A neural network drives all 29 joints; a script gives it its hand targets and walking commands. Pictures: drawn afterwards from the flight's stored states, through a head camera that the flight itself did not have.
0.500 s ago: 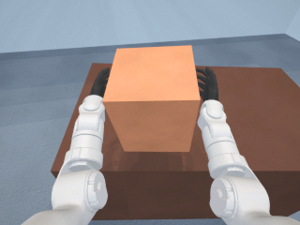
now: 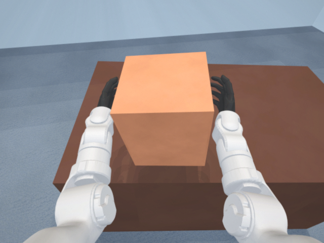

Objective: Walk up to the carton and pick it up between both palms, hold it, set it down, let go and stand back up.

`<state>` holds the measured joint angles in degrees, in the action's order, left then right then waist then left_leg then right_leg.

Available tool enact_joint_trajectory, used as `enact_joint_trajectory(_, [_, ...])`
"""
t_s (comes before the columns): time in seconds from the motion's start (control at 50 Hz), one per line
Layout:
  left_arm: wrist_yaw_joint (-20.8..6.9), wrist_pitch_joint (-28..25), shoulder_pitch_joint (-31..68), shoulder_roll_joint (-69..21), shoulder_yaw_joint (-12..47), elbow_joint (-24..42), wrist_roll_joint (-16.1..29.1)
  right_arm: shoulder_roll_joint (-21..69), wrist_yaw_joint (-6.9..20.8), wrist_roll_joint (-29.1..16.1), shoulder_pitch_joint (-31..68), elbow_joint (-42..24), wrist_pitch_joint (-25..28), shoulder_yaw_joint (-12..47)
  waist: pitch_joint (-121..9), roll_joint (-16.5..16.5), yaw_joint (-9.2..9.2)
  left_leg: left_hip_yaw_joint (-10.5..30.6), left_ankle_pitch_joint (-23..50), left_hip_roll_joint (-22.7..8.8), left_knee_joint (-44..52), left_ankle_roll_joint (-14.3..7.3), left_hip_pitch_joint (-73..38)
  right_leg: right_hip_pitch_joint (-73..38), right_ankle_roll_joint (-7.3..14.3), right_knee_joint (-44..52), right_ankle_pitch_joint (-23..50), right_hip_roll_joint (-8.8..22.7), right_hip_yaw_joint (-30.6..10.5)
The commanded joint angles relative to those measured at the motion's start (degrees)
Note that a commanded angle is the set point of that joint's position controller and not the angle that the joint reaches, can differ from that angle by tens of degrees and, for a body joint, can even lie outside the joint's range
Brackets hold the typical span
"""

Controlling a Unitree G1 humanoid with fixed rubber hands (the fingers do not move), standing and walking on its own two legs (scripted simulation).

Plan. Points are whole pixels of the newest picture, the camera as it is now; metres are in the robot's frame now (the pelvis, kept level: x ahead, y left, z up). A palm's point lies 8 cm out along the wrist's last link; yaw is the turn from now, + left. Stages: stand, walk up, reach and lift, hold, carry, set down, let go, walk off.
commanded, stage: set down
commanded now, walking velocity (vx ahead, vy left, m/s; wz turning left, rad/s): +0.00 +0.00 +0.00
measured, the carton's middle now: (167, 113) +0.43 +0.00 +0.08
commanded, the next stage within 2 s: none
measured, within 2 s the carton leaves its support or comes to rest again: neither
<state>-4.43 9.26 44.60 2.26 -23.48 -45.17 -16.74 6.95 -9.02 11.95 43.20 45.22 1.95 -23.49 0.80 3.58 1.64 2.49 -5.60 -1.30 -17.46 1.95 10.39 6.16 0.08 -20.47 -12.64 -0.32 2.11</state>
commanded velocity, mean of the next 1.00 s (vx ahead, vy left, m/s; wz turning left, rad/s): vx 0.00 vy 0.00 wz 0.00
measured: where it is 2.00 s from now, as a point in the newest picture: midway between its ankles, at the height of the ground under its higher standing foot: outside the picture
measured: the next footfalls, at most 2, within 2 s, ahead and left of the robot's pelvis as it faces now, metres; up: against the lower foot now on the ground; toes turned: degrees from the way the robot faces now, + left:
none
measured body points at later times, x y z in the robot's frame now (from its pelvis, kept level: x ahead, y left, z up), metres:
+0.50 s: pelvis +0.01 +0.00 +0.00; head +0.01 +0.02 +0.45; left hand +0.43 +0.16 +0.10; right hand +0.41 -0.14 +0.12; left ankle +0.04 +0.14 -0.75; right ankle -0.02 -0.10 -0.75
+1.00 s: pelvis +0.01 +0.00 +0.00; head +0.02 +0.02 +0.45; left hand +0.43 +0.16 +0.09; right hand +0.41 -0.15 +0.10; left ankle +0.04 +0.14 -0.75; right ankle -0.02 -0.10 -0.75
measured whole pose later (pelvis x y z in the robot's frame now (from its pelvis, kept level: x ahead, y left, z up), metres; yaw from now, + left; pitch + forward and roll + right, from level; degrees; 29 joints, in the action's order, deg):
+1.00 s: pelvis +0.01 +0.00 +0.00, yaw +0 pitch -1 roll +0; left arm -5.0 0.5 44.6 2.2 -26.3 -52.8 -19.0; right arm 10.5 -7.3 19.5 40.3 45.2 5.4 -30.4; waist 2.2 3.6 1.6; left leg 2.4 -6.3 -1.3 -17.5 2.0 10.4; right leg 6.2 0.1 -20.5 -13.3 -0.3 2.1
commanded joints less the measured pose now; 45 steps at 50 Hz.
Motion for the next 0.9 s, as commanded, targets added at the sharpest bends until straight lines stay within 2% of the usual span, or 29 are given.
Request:
enact_joint_trajectory(0.0, [-8.34, -7.68, 35.79, -25.39, 7.51, 3.25, -3.36, 31.31, 8.84, 8.29, 27.47, 1.18, 3.03, 13.06, -24.36, -0.39, -0.31, -10.15, 1.52, 2.33, 4.77, -2.98, -5.42, -14.74, -5.78, 2.59, 22.18, 1.71, 0.36])
enact_joint_trajectory(0.32, [-7.84, -10.85, 36.45, -23.89, 4.51, -0.02, -5.11, 32.36, 10.05, 12.12, 26.08, 2.07, 2.77, 8.67, -24.07, -0.45, -0.38, -10.39, 1.95, 2.08, 4.85, -3.48, -2.12, -13.81, -5.92, 1.8, 22.83, 1.85, -0.11])
enact_joint_trajectory(0.54, [-7.54, -12.58, 33.6, -24.69, 3.64, -1.41, -6.46, 33.29, 10.24, 13.58, 23.43, 2.25, 4.16, 8.61, -24.68, -0.04, -0.45, -10.19, 4.31, 1.87, 4.49, -3.42, -1.01, -15.02, -6.08, 0.9, 27.51, 2.03, -0.36])
enact_joint_trajectory(0.88, [-7.43, -14.68, 31.23, -26.1, 2.19, -4.24, -8.11, 33.15, 10.61, 15.38, 22.55, 1.34, 7.16, 7.78, -24.05, 0.22, -1.46, -10.46, 4.47, 1.56, 4.15, -3.67, 0.3, -13.33, -5.94, 1.12, 26.59, 2.08, -0.21])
